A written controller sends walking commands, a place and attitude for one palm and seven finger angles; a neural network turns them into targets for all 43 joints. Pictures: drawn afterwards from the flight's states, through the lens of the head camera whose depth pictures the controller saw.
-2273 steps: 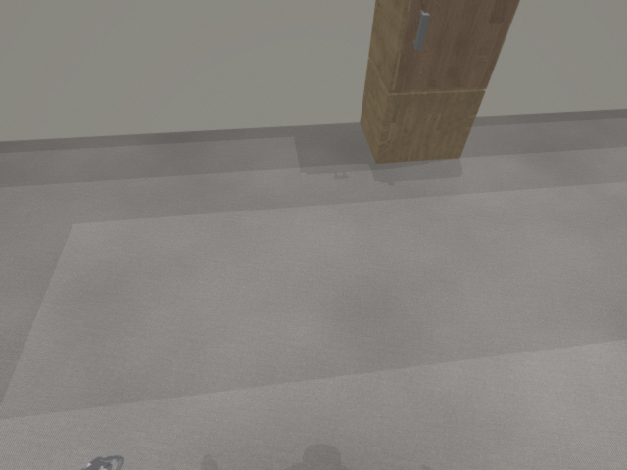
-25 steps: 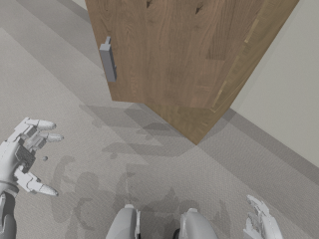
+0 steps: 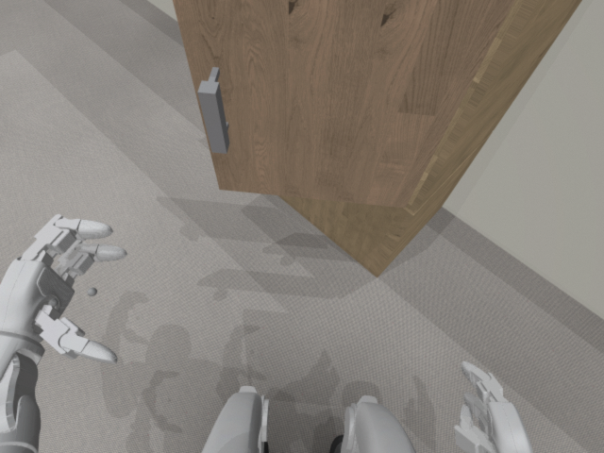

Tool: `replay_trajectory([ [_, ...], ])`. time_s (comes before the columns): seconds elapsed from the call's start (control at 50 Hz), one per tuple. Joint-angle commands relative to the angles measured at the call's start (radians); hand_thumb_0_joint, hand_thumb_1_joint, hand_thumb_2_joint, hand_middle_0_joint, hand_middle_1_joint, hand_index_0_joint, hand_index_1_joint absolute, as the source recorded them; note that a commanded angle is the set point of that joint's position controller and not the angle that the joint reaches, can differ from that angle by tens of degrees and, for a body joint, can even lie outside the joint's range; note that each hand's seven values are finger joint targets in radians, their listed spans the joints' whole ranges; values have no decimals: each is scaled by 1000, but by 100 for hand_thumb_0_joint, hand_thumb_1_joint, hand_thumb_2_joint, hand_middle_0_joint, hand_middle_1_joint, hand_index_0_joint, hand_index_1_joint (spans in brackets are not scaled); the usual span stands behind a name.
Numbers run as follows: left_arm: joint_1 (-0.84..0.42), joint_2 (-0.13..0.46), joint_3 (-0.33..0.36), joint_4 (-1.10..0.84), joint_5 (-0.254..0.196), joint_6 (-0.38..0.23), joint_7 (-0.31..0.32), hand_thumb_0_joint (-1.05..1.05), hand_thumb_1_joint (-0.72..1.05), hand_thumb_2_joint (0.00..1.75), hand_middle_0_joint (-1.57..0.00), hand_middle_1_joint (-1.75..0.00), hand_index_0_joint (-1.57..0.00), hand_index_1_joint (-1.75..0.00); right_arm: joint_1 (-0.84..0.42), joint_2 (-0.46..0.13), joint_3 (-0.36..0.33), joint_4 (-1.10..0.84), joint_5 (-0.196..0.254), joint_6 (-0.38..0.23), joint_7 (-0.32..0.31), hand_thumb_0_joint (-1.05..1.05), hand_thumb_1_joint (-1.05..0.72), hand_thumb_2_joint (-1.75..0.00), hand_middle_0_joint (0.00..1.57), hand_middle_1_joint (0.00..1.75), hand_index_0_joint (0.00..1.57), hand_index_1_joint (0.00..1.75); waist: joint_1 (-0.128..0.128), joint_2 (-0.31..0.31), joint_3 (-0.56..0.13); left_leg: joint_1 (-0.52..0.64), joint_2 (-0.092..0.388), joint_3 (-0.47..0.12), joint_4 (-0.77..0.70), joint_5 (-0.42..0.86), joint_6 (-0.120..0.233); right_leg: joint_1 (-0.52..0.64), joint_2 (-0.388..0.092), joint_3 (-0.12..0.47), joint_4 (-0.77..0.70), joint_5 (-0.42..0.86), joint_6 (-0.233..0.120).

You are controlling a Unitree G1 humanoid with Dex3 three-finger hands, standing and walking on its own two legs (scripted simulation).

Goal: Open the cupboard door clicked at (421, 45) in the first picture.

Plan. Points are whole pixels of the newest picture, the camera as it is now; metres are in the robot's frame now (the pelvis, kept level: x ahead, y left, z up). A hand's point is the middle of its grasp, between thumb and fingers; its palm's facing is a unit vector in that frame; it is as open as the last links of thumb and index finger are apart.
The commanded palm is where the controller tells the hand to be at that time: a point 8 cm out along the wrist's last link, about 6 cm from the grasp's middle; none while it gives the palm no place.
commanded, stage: move the hooked fingers beside the handle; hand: left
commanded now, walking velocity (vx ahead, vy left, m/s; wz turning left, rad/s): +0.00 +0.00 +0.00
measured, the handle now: (217, 111) +0.61 +0.19 +0.02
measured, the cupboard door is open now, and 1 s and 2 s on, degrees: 39 39 39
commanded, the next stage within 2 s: none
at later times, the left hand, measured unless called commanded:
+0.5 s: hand (129, 219) +0.39 +0.26 +0.04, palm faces -0.03 -1.00 -0.03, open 14.0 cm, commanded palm +0.37 +0.31 +0.04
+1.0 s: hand (152, 170) +0.47 +0.25 +0.03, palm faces -0.04 -1.00 -0.03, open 14.0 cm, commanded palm +0.47 +0.29 +0.03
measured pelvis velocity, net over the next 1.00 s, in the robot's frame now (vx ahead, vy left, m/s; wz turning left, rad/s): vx -0.01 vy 0.01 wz -0.04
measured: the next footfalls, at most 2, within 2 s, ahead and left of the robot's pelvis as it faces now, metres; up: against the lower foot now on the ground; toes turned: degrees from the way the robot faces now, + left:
none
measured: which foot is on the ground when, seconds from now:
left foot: down 0.00-1.00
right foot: down 0.00-1.00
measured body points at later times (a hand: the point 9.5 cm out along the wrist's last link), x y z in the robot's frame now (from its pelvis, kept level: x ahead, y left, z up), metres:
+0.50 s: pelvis +0.00 +0.00 +0.00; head +0.12 +0.02 +0.43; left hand +0.38 +0.32 +0.04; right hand +0.11 -0.27 -0.10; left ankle +0.03 +0.10 -0.63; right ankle +0.03 -0.12 -0.63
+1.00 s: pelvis -0.01 +0.01 -0.02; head +0.15 +0.03 +0.40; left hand +0.47 +0.31 +0.04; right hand +0.04 -0.27 -0.12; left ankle +0.03 +0.10 -0.63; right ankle +0.03 -0.12 -0.63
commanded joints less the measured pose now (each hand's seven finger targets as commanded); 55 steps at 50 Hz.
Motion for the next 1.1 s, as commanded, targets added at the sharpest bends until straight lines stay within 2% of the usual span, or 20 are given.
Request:
replay_trajectory([
  [0.0,-318,243,62,-131,1,-50,9,0,-50,30,-30,-120,-30,-120,33,-171,-69,-99,9,-43,-26,0,-90,-90,20,30,20,30,-44,86,-284,220,-31,-42,-185,209,2,113,35,66,-150,100,-11],
  [0.08,-382,278,70,-132,19,-43,12,0,-50,30,-30,-120,-30,-120,45,-172,-70,-94,5,-38,-27,0,-90,-90,20,30,20,30,-24,125,-384,291,-28,-49,-191,296,-5,140,30,63,-139,162,-16],
  [0.14,-364,286,84,-93,26,-31,25,0,-50,30,-30,-120,-30,-120,53,-170,-70,-93,4,-24,-18,0,-90,-90,20,30,20,30,-15,118,-402,310,-24,-50,-195,355,-9,154,33,58,-137,205,-16],
  [0.22,-404,317,117,2,38,-21,52,0,-50,30,-30,-120,-30,-120,64,-170,-67,-88,4,3,-12,0,-90,-90,20,30,20,30,-19,82,-357,245,-25,-40,-196,332,-5,172,36,60,-138,205,-16],
  [0.32,-534,291,74,61,62,-48,62,0,-50,30,-30,-120,-30,-120,85,-173,-69,-75,2,20,-8,0,-90,-90,20,30,20,30,-47,90,-363,250,-22,-37,-190,307,0,139,37,65,-141,186,-15],
  [0.36,-592,331,96,118,75,-58,60,0,-50,30,-30,-120,-30,-120,101,-180,-70,-53,1,33,-9,0,-90,-90,20,30,20,30,-57,65,-369,234,-19,-35,-183,291,3,142,38,72,-144,184,-10],
  [0.42,-697,349,90,150,86,-79,56,0,-50,30,-30,-120,-30,-120,113,-182,-68,-39,-1,42,-10,0,-90,-90,20,30,20,30,-64,91,-387,244,-20,-38,-173,305,4,129,40,73,-134,190,-15],
  [0.46,-680,386,130,190,91,-82,52,0,-50,30,-30,-120,-30,-120,129,-184,-71,-31,-5,54,-6,0,-90,-90,20,30,20,30,-48,95,-430,259,-20,-36,-170,354,1,159,38,77,-131,237,-14],
  [0.54,-766,387,108,239,107,-85,45,0,-50,30,-30,-120,-30,-120,144,-184,-69,-16,-7,76,0,0,-90,-90,20,30,20,30,-66,107,-433,265,-15,-39,-159,385,1,133,41,74,-122,260,-12],
  [0.6,-784,428,142,291,117,-84,49,0,-50,30,-30,-120,-30,-120,156,-189,-70,-13,-9,91,3,0,-90,-90,20,30,20,30,-63,99,-434,230,-17,-33,-153,361,5,149,39,80,-123,253,-10],
  [0.7,-922,457,132,385,145,-96,49,0,-50,30,-30,-120,-30,-120,174,-194,-65,3,-12,117,5,0,-90,-90,20,30,20,30,-94,101,-415,200,-13,-36,-134,335,11,106,43,79,-114,231,-8],
  [0.76,-1001,461,111,384,160,-115,45,0,-50,30,-30,-120,-30,-120,189,-200,-66,13,-18,129,7,0,-90,-90,20,30,20,30,-101,161,-479,283,-9,-55,-126,387,3,54,45,71,-100,238,-12],
  [0.82,-1040,461,103,439,164,-109,49,0,-50,30,-30,-120,-30,-120,198,-205,-63,17,-19,145,8,0,-90,-90,20,30,20,30,-119,142,-453,281,-6,-67,-122,383,5,14,50,61,-97,220,-14],
  [0.88,-1089,477,96,483,190,-92,66,0,-50,30,-30,-120,-30,-120,206,-208,-58,23,-21,163,10,0,-90,-90,20,30,20,30,-127,162,-446,267,-5,-73,-120,364,3,-15,46,59,-96,200,-11],
  [0.9,-1118,489,99,496,197,-89,77,0,-50,30,-30,-120,-30,-120,208,-211,-56,25,-23,168,10,0,-90,-90,20,30,20,30,-136,146,-436,255,-4,-78,-120,343,4,-23,47,56,-95,185,-9],
  [0.94,-1156,526,118,481,207,-99,92,0,-50,30,-30,-120,-30,-120,216,-213,-53,23,-28,173,10,0,-90,-90,20,30,20,30,-131,181,-485,275,-6,-80,-115,361,2,-23,48,57,-88,189,-12],
  [0.96,-1179,547,131,476,211,-101,102,0,-50,30,-30,-120,-30,-120,220,-216,-53,25,-31,178,9,0,-90,-90,20,30,20,30,-140,172,-504,277,-5,-83,-107,372,3,-20,47,57,-84,199,-9],
  [1.0,-1194,552,130,494,218,-98,109,0,-50,30,-30,-120,-30,-120,225,-213,-48,26,-33,183,13,0,-90,-90,20,30,20,30,-145,171,-516,256,-6,-79,-96,373,7,-6,48,61,-84,207,-7],
  [1.04,-1202,567,130,546,229,-89,110,0,-50,30,-30,-120,-30,-120,233,-217,-43,25,-32,193,12,0,-90,-90,20,30,20,30,-158,156,-491,235,-2,-81,-93,371,8,-17,52,60,-83,207,-6],
  [1.08,-1256,609,139,546,243,-79,111,0,-50,30,-30,-120,-30,-120,240,-219,-36,27,-35,202,14,0,-90,-90,20,30,20,30,-164,183,-497,213,-1,-78,-82,368,11,-10,51,63,-78,213,-5],
])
